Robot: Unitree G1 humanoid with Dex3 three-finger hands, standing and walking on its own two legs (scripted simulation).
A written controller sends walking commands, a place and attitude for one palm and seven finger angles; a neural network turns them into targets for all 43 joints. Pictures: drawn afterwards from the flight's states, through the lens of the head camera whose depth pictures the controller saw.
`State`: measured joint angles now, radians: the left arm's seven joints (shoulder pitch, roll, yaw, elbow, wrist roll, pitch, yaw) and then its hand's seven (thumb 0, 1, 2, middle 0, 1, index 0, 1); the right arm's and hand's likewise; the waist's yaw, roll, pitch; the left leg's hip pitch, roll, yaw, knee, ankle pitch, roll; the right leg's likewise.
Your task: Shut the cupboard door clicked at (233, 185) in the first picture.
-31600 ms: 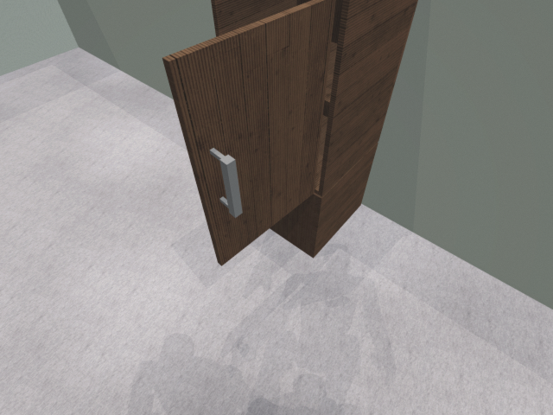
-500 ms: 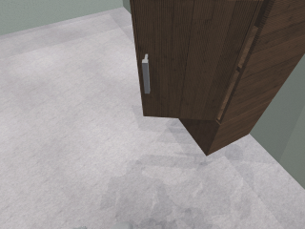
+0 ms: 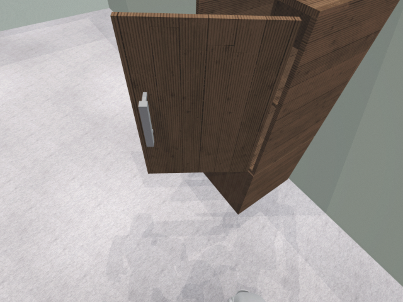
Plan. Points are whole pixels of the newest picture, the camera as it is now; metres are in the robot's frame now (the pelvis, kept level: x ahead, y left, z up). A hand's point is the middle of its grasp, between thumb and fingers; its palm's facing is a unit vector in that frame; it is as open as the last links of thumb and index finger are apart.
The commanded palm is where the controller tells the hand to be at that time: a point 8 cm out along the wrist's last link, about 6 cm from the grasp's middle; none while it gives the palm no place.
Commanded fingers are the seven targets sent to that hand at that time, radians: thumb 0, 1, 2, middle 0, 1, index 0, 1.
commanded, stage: take the last steps up to it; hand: left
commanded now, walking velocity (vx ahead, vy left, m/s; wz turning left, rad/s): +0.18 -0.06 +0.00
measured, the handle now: (147, 120) +0.58 +0.16 -0.03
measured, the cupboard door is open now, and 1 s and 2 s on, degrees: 58 58 58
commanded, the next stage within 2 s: come to a stop and stand still in 0.12 s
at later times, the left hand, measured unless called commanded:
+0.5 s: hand out of the picture +0.14 +0.13 -0.19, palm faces +0.08 -0.98 -0.17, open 7.3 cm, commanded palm none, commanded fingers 0.00 0.90 0.90 -0.20 -0.30 -0.20 -0.30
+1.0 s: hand out of the picture +0.14 +0.16 -0.18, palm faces +0.02 -0.97 -0.23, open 7.4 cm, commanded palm none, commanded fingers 0.00 0.90 0.90 -0.20 -0.30 -0.20 -0.30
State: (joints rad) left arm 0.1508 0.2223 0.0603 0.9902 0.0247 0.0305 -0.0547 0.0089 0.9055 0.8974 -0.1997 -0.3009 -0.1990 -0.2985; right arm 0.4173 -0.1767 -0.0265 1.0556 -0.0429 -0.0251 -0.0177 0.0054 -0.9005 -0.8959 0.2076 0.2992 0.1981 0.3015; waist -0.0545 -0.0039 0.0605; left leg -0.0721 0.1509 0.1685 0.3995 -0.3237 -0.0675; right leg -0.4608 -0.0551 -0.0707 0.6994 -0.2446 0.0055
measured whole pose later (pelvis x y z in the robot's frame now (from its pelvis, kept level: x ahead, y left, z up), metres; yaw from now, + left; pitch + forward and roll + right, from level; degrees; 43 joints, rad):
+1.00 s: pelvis +0.09 -0.02 -0.01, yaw +0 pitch -2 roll +0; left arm 0.24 0.18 0.00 0.99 0.02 0.00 0.05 0.01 0.90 0.90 -0.20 -0.30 -0.20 -0.30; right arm 0.24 -0.20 -0.03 0.96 -0.02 0.01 -0.02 0.01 -0.91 -0.90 0.20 0.30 0.19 0.30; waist -0.01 0.00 0.05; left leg -0.25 0.01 0.07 0.61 -0.34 0.02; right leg -0.22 -0.03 -0.04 0.60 -0.35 0.01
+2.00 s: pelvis +0.09 -0.03 +0.00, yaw +0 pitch +0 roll +0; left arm 0.24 0.18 -0.02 1.09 0.01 -0.02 0.03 0.01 0.91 0.90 -0.20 -0.30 -0.20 -0.30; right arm 0.22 -0.17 0.01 1.11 -0.01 -0.02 -0.02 0.01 -0.91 -0.90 0.20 0.30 0.19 0.30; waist 0.01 -0.01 0.03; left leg -0.19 0.00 0.08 0.43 -0.23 0.02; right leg -0.19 -0.02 0.00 0.46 -0.26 0.01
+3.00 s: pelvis +0.05 -0.04 -0.10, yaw +2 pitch +15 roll -2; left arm 0.44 0.22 0.16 -0.05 -0.31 -0.40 -0.26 0.02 0.90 0.90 -0.82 -0.97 -0.82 -0.97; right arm 0.28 -0.21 0.00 0.55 0.02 -0.21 -0.07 0.02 -0.90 -0.90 0.21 0.30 0.20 0.30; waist 0.01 0.04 -0.15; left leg -0.98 0.04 -0.01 1.22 -0.51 0.00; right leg -0.92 -0.01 -0.09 1.19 -0.53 -0.03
